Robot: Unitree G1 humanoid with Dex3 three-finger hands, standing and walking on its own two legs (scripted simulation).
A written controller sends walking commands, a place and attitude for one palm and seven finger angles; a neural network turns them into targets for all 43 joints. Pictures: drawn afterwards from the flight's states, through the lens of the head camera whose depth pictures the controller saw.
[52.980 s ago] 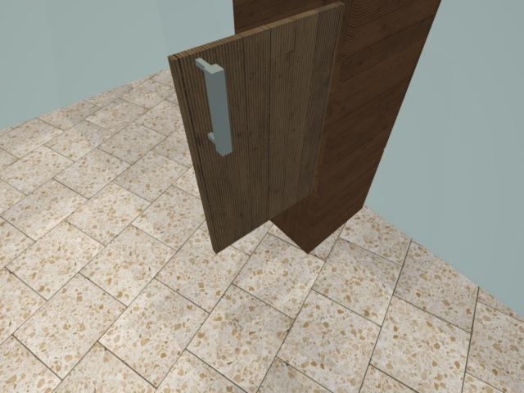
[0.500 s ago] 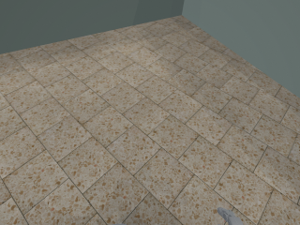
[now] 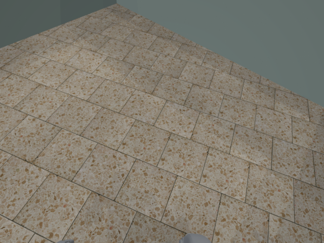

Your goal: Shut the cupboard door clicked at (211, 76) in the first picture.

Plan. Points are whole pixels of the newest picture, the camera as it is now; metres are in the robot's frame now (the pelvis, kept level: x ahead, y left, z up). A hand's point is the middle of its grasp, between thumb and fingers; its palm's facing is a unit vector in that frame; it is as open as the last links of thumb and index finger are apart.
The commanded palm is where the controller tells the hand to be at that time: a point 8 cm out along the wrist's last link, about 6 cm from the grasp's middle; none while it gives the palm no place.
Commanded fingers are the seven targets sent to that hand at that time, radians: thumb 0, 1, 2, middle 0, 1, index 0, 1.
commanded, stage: turn to face it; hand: left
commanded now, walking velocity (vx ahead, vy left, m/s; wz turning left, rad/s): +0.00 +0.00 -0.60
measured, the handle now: out of the picture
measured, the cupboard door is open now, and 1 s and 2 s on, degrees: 22 22 22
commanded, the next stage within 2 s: none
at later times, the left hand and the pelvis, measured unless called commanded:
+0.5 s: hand (118, 232) +0.16 +0.12 -0.16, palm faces -0.32 -0.92 -0.22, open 7.4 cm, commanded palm none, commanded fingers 0.00 0.90 0.90 -0.20 -0.30 -0.20 -0.30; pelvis +0.01 -0.03 +0.00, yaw -17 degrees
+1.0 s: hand (131, 201) +0.25 +0.10 -0.16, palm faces -0.56 -0.78 -0.28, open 7.4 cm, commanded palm none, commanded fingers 0.00 0.90 0.90 -0.20 -0.30 -0.20 -0.30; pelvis +0.02 -0.02 -0.02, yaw -36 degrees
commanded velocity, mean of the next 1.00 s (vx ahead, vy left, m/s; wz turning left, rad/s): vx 0.00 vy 0.00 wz -0.60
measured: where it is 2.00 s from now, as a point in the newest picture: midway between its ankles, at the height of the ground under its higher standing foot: outside the picture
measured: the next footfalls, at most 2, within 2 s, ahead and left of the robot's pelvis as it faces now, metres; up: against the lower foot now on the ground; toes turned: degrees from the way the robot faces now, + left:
right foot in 0.24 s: +0.02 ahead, -0.16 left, +0.00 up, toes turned -13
left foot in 0.62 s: +0.12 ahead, +0.08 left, +0.00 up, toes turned -20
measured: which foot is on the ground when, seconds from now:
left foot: down 0.00-0.24, up 0.26-0.60, down 0.62-0.98, up 1.00-1.00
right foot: up 0.00-0.22, down 0.24-0.62, up 0.64-0.98, down 1.00-1.00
